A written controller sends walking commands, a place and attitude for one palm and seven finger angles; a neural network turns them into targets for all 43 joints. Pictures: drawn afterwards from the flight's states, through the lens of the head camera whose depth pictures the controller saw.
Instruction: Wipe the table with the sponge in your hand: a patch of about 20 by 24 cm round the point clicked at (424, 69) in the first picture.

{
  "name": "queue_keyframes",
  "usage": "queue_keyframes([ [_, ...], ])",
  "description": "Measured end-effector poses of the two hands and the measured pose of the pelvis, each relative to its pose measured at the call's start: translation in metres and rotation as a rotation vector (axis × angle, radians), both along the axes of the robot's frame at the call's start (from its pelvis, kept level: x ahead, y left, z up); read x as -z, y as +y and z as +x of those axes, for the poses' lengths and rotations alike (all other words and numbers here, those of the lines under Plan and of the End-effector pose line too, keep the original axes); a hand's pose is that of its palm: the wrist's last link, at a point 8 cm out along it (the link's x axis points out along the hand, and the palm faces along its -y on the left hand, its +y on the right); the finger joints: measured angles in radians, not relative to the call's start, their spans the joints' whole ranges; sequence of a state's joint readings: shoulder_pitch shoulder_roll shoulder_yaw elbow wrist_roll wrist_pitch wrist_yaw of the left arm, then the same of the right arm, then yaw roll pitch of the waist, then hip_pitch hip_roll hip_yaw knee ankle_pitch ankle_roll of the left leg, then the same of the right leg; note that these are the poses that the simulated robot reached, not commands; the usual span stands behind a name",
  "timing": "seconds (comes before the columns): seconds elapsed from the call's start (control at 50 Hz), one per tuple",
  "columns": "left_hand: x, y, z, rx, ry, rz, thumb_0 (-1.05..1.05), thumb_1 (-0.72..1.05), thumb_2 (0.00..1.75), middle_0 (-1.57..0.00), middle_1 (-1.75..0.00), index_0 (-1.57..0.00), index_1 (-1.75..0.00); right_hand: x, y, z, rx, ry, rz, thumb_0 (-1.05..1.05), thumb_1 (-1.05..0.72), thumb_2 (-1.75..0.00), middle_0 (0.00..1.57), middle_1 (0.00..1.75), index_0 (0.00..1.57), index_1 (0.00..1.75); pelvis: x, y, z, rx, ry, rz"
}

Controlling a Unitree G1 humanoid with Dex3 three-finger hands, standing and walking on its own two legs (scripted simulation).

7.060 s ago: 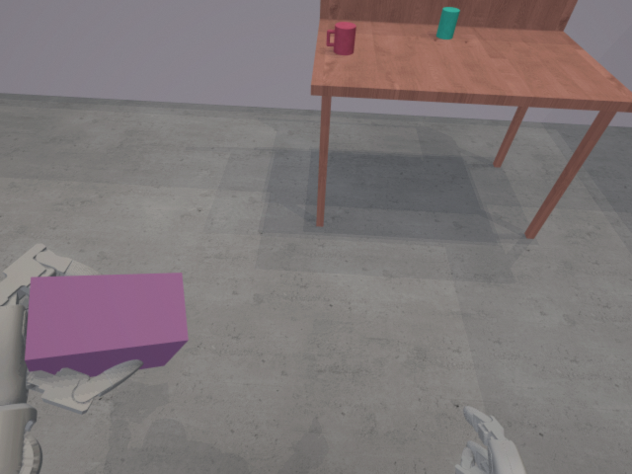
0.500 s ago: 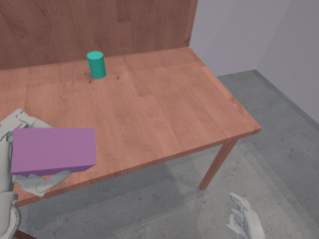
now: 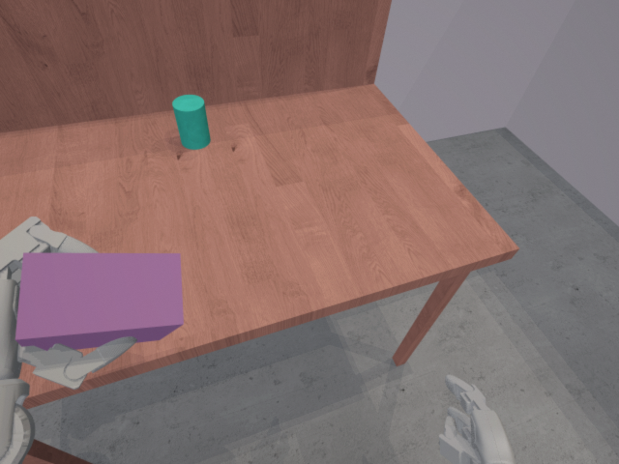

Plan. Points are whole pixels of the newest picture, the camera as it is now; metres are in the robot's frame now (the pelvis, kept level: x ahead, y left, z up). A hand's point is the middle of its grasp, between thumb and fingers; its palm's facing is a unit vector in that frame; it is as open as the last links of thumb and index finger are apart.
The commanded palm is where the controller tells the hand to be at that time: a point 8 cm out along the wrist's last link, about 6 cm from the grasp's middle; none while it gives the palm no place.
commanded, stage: look again from close up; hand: left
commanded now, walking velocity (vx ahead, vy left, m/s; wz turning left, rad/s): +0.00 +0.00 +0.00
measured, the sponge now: (126, 303) +0.23 +0.21 +0.14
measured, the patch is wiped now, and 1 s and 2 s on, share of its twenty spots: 0.00 0.00 0.00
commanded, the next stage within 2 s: shuffle to correct the standing spot in 0.04 s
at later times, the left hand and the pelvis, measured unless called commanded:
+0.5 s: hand (90, 294) +0.23 +0.24 +0.15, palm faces +0.39 -0.85 -0.36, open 10.5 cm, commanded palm +0.17 +0.27 +0.17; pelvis +0.02 -0.01 -0.01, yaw +1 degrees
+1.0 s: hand (100, 274) +0.25 +0.24 +0.15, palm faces +0.35 -0.85 -0.40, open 10.5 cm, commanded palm +0.20 +0.28 +0.17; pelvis +0.04 +0.00 -0.01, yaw +0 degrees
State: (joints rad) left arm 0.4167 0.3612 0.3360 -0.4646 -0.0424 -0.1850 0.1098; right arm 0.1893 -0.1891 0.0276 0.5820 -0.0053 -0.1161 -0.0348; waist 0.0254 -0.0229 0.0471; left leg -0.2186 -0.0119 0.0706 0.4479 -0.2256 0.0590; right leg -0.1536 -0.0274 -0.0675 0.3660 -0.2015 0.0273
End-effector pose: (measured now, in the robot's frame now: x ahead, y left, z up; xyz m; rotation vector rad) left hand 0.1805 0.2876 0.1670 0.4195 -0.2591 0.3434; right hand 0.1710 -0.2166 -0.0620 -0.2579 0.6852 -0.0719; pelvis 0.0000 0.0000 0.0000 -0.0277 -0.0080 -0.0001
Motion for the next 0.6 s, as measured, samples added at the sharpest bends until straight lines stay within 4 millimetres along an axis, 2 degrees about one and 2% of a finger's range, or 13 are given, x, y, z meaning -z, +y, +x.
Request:
queue_keyframes([
  [0.24,0.0,-0.003,-0.005,-0.001,0.015,0.008,-0.02,-0.53,1.0,-0.68,-1.35,-0.71,-1.34,0.002,-0.01,-0.006,0.02,0.009,-0.006,0.01,-0.9,-0.9,0.2,0.3,0.21,0.3,0.0,-0.003,-0.001,-0.004,-0.001,0.002],
  [0.36,0.003,-0.004,-0.004,-0.013,0.014,0.011,-0.02,-0.53,1.0,-0.68,-1.35,-0.71,-1.34,0.005,-0.016,-0.005,0.032,0.009,-0.01,0.01,-0.9,-0.9,0.2,0.3,0.21,0.3,0.003,-0.005,0.004,-0.01,0.001,0.001],
  [0.6,-0.001,-0.014,0.022,0.007,-0.023,0.032,-0.02,-0.53,1.0,-0.68,-1.35,-0.71,-1.34,0.016,-0.024,0.012,0.057,0.018,0.009,0.01,-0.91,-0.9,0.2,0.3,0.21,0.3,0.01,-0.012,0.026,-0.008,0.005,0.003],
])
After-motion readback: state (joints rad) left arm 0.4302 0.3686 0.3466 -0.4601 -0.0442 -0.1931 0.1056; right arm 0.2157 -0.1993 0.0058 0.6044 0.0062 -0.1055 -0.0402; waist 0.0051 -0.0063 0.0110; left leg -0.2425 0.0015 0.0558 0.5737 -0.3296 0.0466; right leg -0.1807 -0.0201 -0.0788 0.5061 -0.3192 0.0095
